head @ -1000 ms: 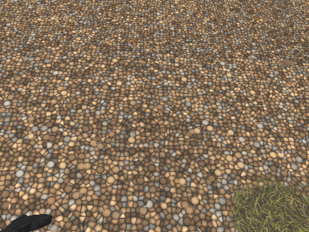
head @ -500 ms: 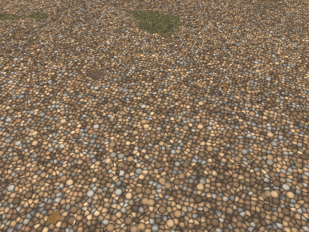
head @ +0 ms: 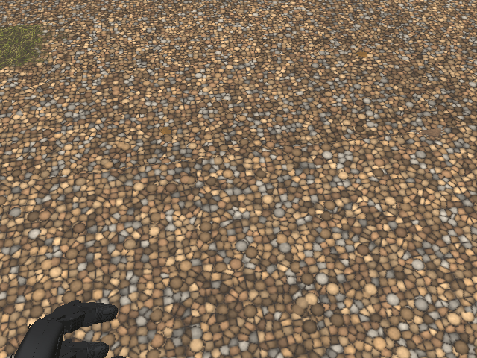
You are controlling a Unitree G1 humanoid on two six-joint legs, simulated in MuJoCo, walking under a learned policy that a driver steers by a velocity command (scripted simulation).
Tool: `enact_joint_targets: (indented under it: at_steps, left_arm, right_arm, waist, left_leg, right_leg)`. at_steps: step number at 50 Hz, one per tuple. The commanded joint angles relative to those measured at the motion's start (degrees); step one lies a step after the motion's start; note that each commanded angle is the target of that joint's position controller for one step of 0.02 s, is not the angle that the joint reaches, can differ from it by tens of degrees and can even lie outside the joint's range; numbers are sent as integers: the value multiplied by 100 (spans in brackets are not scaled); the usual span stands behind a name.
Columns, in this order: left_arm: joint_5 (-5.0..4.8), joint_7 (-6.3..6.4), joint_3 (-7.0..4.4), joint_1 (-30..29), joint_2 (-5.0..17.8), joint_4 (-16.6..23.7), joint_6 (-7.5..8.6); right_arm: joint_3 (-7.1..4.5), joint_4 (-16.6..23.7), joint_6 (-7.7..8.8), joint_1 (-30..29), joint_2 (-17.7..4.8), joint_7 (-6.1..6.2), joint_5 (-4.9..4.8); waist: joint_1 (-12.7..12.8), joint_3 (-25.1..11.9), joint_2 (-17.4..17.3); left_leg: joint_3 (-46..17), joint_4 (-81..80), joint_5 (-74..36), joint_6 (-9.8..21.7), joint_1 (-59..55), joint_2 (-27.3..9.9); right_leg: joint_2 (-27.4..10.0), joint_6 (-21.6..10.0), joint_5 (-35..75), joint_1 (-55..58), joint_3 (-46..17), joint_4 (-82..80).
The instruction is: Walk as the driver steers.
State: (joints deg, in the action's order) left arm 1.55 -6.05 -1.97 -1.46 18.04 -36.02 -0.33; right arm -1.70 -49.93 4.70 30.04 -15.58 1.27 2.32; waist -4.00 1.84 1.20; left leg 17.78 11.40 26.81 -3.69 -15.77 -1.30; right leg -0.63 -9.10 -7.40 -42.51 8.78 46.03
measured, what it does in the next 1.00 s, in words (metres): walks ahead, turning right: right foot, then left foot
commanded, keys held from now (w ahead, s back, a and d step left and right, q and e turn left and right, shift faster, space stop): w+e+shift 0.32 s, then w+shift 0.30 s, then w+q+shift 0.38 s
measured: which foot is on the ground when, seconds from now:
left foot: down 0.00-0.06, up 0.08-0.46, down 0.48-0.90, up 0.92-1.00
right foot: up 0.00-0.02, down 0.04-0.48, up 0.50-0.88, down 0.90-1.00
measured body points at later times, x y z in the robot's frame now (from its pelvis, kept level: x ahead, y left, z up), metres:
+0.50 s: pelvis +0.47 -0.05 +0.00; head +0.50 -0.07 +0.45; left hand +0.57 +0.24 -0.11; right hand +0.59 -0.36 -0.06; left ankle +0.65 +0.00 -0.71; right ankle +0.20 -0.04 -0.66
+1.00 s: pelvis +0.88 -0.25 +0.02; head +0.90 -0.26 +0.47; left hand +1.14 -0.08 -0.07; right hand +0.76 -0.51 -0.11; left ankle +0.75 -0.07 -0.60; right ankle +0.89 -0.37 -0.71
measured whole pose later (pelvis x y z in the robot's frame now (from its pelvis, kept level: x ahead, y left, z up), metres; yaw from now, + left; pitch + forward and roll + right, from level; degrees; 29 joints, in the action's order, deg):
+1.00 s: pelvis +0.88 -0.25 +0.02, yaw -17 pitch +2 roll -1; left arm 3.2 0.3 -0.2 5.7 15.1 -40.5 4.7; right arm -2.8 -50.4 3.2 26.4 -16.6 -0.4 -0.7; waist -4.1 1.0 -1.3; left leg -3.8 68.9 19.1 6.0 15.4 0.1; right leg -0.4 -0.8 -13.6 -23.3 3.6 35.9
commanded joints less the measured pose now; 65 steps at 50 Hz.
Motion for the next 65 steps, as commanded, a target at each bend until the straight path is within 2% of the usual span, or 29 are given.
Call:
enact_joint_targets:
  at_steps: [1, 2, 3, 4, 5, 7, 9, 14, 20, 22, 23, 24, 25, 26, 28, 29, 32, 37, 42, 44, 45, 46, 47, 49, 51, 54, 57, 59, 65]
  left_arm:
    - [-69, 154, -184, 1766, 580, -133, 81]
    - [-37, 277, -378, 3027, 915, -551, 117]
    - [-182, 433, -595, 2825, 1329, -622, 25]
    - [26, 421, -675, 2312, 1990, -321, -68]
    - [-7, 477, -664, 2561, 1714, -262, -87]
    - [-24, 577, -544, 2389, 1245, -561, 67]
    - [-35, 636, -420, 1910, 1006, -475, 234]
    - [-115, 558, -367, 2086, 897, -530, 458]
    - [-215, 598, -411, 2603, 1029, -864, 525]
    - [-106, 641, -435, 2566, 1314, -947, 527]
    - [-30, 626, -446, 2280, 1402, -942, 513]
    - [43, 625, -357, 2074, 1044, -895, 566]
    - [-168, 594, -127, 2805, 36, -675, 592]
    - [-136, 594, -53, 2838, 303, -666, 613]
    - [3, 554, -78, 1840, 590, -607, 517]
    - [41, 491, -65, 1481, 534, -482, 482]
    - [117, 377, 77, 1292, 152, -235, 362]
    - [144, 233, 324, -107, 120, 400, 455]
    - [31, 347, 211, -80, 462, 293, 432]
    - [98, 487, 19, 1517, 725, -191, 480]
    - [161, 617, -137, 2484, 1047, -397, 505]
    - [358, 721, -255, 3110, 1418, -473, 540]
    - [258, 738, -270, 2744, 1422, -361, 477]
    - [113, 697, -160, 1994, 534, -450, 526]
    - [46, 706, -121, 1838, 288, -645, 612]
    - [-150, 680, -103, 1887, 172, -890, 750]
    - [2, 678, -237, 2146, 517, -1144, 835]
    - [-59, 726, -140, 2468, 100, -1355, 943]
    - [14, 952, -59, 2638, 283, -1501, 1022]
  right_arm:
    - [-334, 468, -100, -596, -1467, 102, 48]
    - [-334, 568, -132, -790, -1456, 62, 62]
    - [-244, 638, -76, -906, -941, -59, 61]
    - [-109, 1377, 73, -765, -652, -148, -67]
    - [-128, 1516, 209, -1581, -979, -142, -10]
    - [-29, 1538, 267, -1627, -796, -122, 4]
    - [21, 1384, 31, -1296, -724, -126, 222]
    - [159, 1971, -176, -2726, -464, -244, 142]
    - [168, 1984, -60, -3094, -544, -278, -2]
    - [-37, 1663, -41, -2051, -967, -179, -12]
    - [-151, 1398, -42, -1020, -1139, -83, -67]
    - [-289, 1125, -47, 122, -1423, 60, -25]
    - [-424, 1048, -12, 276, -1952, 63, 202]
    - [-421, 1070, -54, -180, -1672, -78, 81]
    - [-293, 1053, -43, -997, -854, -165, 19]
    - [-242, 911, -22, -936, -697, -171, 56]
    - [-124, 414, 110, -476, -451, -162, -31]
    - [-179, 297, 198, -471, -721, -173, -192]
    - [-291, 117, 159, -77, -1232, -199, -271]
    - [-346, 60, 75, -69, -1431, -160, -249]
    - [-307, 155, 67, -195, -1236, -175, -251]
    - [-130, 351, 99, 59, -275, -154, -292]
    - [-132, 655, 60, 34, -408, -148, -488]
    - [-211, 610, -54, -814, -731, -143, -270]
    - [-223, 545, -247, -818, -511, -244, -147]
    - [-184, 890, -485, -1374, -265, -316, -79]
    - [-206, 987, -562, -1503, -320, -564, 59]
    - [-311, 1189, -494, -2022, -465, -645, -54]
    - [-103, 912, -307, -2504, -117, -875, 71]
  waist:
    - [1466, -734, -1007]
    - [1982, -1294, -776]
    - [1593, -1182, 542]
    - [938, -1815, 1365]
    - [1351, -1752, -1]
    - [678, -295, -639]
    - [176, 53, -643]
    - [393, 661, -248]
    - [783, 57, 53]
    - [259, -668, 171]
    - [-414, -1104, 163]
    - [-956, -1573, 20]
    - [-291, -2121, -1870]
    - [-144, -2146, -1918]
    - [0, -664, -247]
    - [50, -360, -91]
    - [355, 35, -504]
    - [437, 596, -402]
    - [448, 160, -445]
    - [1188, -825, -481]
    - [1636, -1368, -248]
    - [1412, -2216, 942]
    - [1213, -2468, 1438]
    - [967, -687, 194]
    - [560, -127, 203]
    - [317, 317, 455]
    - [306, -141, 470]
    - [293, 251, 70]
    - [353, 636, -477]
  left_leg:
    - [-237, 2840, -9403, 634, 1176, -1522]
    - [-328, 4634, -8193, 635, 2203, -1431]
    - [-450, 6761, -2075, 459, 4033, -338]
    - [-1351, 8513, 60, 186, 6282, 398]
    - [-2262, 8366, -612, 292, 6690, 73]
    - [-2263, 7097, -834, 309, 6271, -443]
    - [-2250, 6520, -567, 163, 5522, -643]
    - [-1773, 4203, -1789, -120, 5001, -632]
    - [-1623, 2071, -3380, 365, 3838, -24]
    - [-1614, 2102, -2392, 548, 2859, 348]
    - [-1544, 1969, -2104, 629, 1840, 276]
    - [-2052, 2229, -1073, 734, 491, -287]
    - [-5119, 1557, 570, 1384, -822, -2035]
    - [-7009, 462, 1267, 1588, -571, -2156]
    - [-5248, 409, 625, 1566, 1036, -1716]
    - [-4615, 393, 26, 1455, 1484, -1458]
    - [-3833, 80, -688, 1391, 2148, -1115]
    - [-2846, -689, -2208, 1509, 3193, -551]
    - [-2730, -175, -5016, 1369, 2368, -818]
    - [-2538, 2143, -5895, 1180, 2411, -635]
    - [-2464, 3828, -4687, 1088, 3449, -333]
    - [-2320, 5959, -238, 1066, 4745, 183]
    - [-2415, 6959, -132, 1070, 5697, 460]
    - [-2351, 6490, -1117, 1071, 6022, -265]
    - [-2373, 5850, -1220, 931, 5387, -510]
    - [-2117, 4800, -1327, 855, 5135, -649]
    - [-1503, 5148, -2829, 970, 5140, -454]
    - [-2111, 4227, -4007, 1195, 6049, -604]
    - [-798, 2086, -7019, 1126, 3642, 170]
  right_leg:
    - [795, -464, -853, 2919, 260, -129]
    - [845, -637, -916, 4711, -239, -688]
    - [117, -694, -1637, 5844, -1605, -1083]
    - [-1288, -1796, -2314, 6997, -5127, -2276]
    - [-1309, -1670, -2376, 6790, -5431, -2876]
    - [-1046, -1252, -1374, 4812, -4565, -3232]
    - [-513, -1140, -748, 3475, -3671, -3256]
    - [178, -938, 81, 1933, -2998, -3741]
    - [-117, -355, 3262, 3574, -2859, -3219]
    - [-304, -125, 5038, 4320, -2849, -1896]
    - [-215, -22, 5018, 4070, -2668, -622]
    - [10, 50, 4014, 3131, -2401, 1076]
    - [959, 318, -1113, 1234, -1902, 3329]
    - [901, 244, -1599, 476, -1880, 3714]
    - [271, 240, -754, 311, -1689, 3440]
    - [163, 230, -781, 308, -1685, 3219]
    - [49, 293, -1007, 233, -1812, 2708]
    - [-303, 689, 498, 770, -923, -121]
    - [189, 579, 637, 2411, -654, -1259]
    - [399, 470, -117, 4202, -696, -1359]
    - [-382, 400, -954, 5549, -1434, -1340]
    - [-2119, 229, -3197, 6723, -3632, -1711]
    - [-2671, -138, -3491, 6531, -5825, -2969]
    - [-2097, -73, -2033, 4969, -3765, -2889]
    - [-1619, 168, -416, 3894, -2382, -3110]
    - [-1468, 211, 784, 3231, -1278, -3434]
    - [-1464, 65, 2424, 3852, -391, -2792]
    - [-1354, 494, 1204, 4273, -217, -2720]
    - [-1023, 957, -82, 3032, 1092, -1310]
